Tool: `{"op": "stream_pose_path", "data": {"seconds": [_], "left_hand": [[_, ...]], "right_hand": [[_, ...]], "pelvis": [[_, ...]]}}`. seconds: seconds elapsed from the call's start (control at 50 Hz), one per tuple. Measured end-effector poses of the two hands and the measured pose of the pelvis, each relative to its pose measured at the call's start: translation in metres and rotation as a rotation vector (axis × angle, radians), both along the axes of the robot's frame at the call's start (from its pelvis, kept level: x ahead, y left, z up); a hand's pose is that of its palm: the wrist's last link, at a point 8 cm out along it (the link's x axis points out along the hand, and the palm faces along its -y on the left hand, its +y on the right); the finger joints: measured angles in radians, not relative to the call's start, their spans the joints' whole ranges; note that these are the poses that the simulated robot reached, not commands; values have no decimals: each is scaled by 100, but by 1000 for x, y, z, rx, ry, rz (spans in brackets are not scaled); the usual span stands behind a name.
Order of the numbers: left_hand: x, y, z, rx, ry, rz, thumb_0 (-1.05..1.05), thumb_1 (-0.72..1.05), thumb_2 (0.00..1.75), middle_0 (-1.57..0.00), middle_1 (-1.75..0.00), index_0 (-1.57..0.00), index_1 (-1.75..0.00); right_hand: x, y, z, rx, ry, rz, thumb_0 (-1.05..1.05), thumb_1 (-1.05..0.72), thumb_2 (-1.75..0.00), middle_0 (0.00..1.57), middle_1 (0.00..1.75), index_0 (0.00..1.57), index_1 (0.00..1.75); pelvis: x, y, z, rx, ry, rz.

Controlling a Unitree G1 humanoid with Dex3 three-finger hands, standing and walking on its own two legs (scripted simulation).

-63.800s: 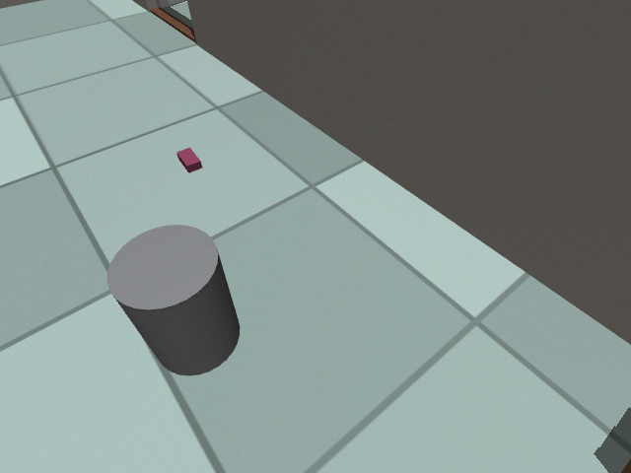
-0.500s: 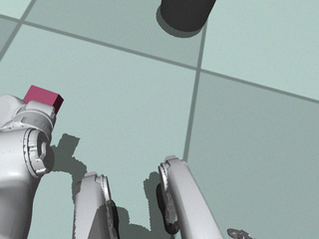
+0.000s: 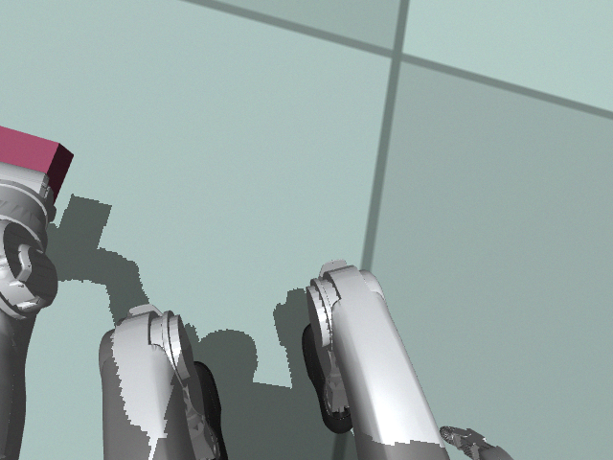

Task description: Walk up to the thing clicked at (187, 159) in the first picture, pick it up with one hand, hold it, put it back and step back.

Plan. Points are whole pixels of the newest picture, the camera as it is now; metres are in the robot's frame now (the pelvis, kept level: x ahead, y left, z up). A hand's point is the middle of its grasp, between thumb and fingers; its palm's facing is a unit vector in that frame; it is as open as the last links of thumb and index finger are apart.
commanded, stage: crouch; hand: left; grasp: from above
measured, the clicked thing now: (16, 191) +0.50 +0.28 -0.16
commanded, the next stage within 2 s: lower in 0.64 s
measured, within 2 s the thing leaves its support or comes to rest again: neither
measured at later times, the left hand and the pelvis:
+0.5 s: hand (21, 214) +0.48 +0.30 -0.19, palm faces -0.07 -0.43 -0.90, open 10.1 cm; pelvis +0.00 +0.00 -0.04, yaw -3 degrees
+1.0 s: hand (31, 226) +0.47 +0.30 -0.23, palm faces -0.13 -0.44 -0.89, open 10.1 cm; pelvis -0.01 +0.01 -0.06, yaw -4 degrees
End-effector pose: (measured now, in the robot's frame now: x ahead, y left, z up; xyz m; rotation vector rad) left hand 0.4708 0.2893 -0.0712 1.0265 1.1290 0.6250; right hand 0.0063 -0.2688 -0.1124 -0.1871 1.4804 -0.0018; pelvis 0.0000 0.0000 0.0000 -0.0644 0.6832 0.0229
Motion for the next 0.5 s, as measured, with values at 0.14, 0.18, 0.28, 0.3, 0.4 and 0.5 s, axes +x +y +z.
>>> {"op": "stream_pose_path", "data": {"seconds": [0.14, 0.18, 0.28, 0.3, 0.4, 0.5], "left_hand": [[-1, 1, -24, -15, 31, 18, 1, -4, 51, -69, -46, -75, -47], [-2, 1, -33, -21, 35, 20, 1, -4, 51, -69, -46, -75, -47], [-2, 4, -52, -21, 22, 28, 1, -5, 51, -70, -46, -75, -47], [-1, 5, -55, -19, 17, 31, 1, -5, 51, -70, -46, -75, -47], [1, 9, -63, -11, -1, 49, 1, -5, 52, -70, -46, -76, -47], [3, 12, -65, -2, 4, 46, 1, -6, 53, -70, -46, -76, -47]], "right_hand": [[0, -6, -7, 1, 20, 48, 0, -91, -90, 20, 30, 20, 30], [-3, -7, -8, -2, 31, 61, 0, -91, -90, 20, 30, 20, 30], [-11, -8, -11, -10, 62, 77, 0, -91, -90, 20, 30, 20, 30], [-13, -8, -12, -10, 68, 79, 0, -91, -90, 20, 30, 20, 30], [-22, -5, -14, -4, 96, 76, 0, -92, -91, 20, 30, 20, 30], [-29, -1, -16, 11, 113, 69, 0, -92, -91, 20, 30, 20, 30]], "pelvis": [[0, -2, -12, -6, -11, -4], [-1, -2, -16, -10, -16, -6], [-2, 0, -27, -21, -30, -9], [-2, 0, -29, -23, -33, -10], [-3, 1, -37, -34, -39, -11], [-2, 3, -41, -42, -46, -13]]}}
